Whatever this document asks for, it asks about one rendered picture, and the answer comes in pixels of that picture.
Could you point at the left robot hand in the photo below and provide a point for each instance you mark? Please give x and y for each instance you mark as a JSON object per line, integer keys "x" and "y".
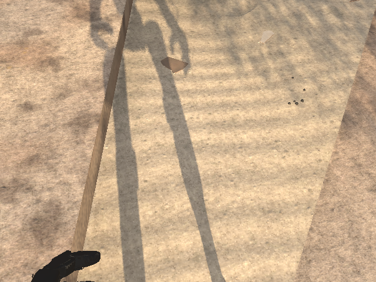
{"x": 65, "y": 264}

